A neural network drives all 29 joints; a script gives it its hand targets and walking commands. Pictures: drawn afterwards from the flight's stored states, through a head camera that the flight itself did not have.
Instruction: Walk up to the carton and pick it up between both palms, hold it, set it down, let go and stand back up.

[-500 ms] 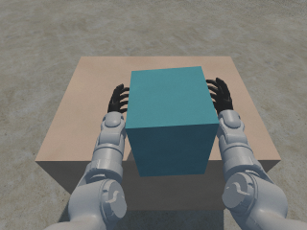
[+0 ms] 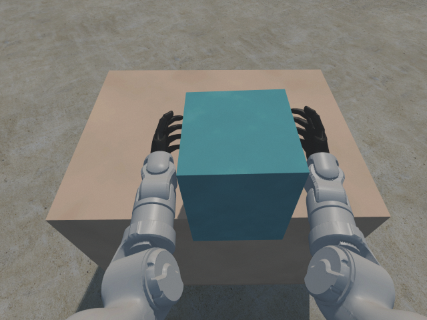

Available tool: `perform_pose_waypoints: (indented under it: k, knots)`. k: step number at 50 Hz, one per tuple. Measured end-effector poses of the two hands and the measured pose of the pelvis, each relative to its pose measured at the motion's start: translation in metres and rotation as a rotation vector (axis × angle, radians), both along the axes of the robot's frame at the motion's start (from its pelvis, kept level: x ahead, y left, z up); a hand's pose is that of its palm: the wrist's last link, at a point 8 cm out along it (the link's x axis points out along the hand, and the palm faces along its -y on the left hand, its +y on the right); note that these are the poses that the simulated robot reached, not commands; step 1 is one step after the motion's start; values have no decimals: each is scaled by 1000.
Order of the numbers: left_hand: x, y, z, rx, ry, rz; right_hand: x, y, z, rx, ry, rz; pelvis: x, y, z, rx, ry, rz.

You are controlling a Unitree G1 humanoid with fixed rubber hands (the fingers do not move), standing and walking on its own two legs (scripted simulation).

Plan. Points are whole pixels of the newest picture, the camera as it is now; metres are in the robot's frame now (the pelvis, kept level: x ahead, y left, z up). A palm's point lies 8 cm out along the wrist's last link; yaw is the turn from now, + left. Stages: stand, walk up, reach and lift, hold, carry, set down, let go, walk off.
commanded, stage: set down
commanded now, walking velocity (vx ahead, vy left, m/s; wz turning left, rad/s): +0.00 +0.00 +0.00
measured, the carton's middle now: (236, 169) +0.42 -0.03 +0.02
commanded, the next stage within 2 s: none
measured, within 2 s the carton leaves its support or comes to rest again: rests again in 0.06 s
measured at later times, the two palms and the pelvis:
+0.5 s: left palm (168, 148) +0.43 +0.11 +0.08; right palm (319, 151) +0.41 -0.18 +0.09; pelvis +0.01 +0.00 +0.00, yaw +0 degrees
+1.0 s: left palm (167, 148) +0.43 +0.11 +0.08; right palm (319, 151) +0.41 -0.18 +0.09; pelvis +0.00 +0.00 +0.00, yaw -2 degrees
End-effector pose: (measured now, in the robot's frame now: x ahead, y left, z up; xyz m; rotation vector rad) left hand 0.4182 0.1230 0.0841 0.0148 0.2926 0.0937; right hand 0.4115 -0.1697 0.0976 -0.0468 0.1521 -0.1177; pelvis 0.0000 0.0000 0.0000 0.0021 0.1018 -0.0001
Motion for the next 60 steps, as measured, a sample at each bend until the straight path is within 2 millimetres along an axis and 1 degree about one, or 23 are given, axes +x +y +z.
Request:
perform_pose_waypoints:
  k: [10,18,33,52,55,60]
  knots:
    - [8,-5,0,7,-3,-4,3,-5,-3,12,10,-8,6,-1,-1,2,11,6]
    - [12,-9,-2,14,-15,-15,1,-10,-9,9,8,-19,8,-1,-1,3,16,-3]
    - [11,-9,-3,15,-28,-20,-1,-10,-10,1,2,-13,3,0,0,4,26,-9]
    - [12,-9,-5,12,-22,-16,1,-10,-9,-26,28,-3,4,1,-1,4,17,-37]
    - [13,-9,-9,34,-17,-18,3,-11,-12,-27,53,10,4,1,-2,4,35,-47]
    - [22,-9,-12,70,-1,-22,13,-12,-19,-1,116,15,1,0,-6,-4,129,-62]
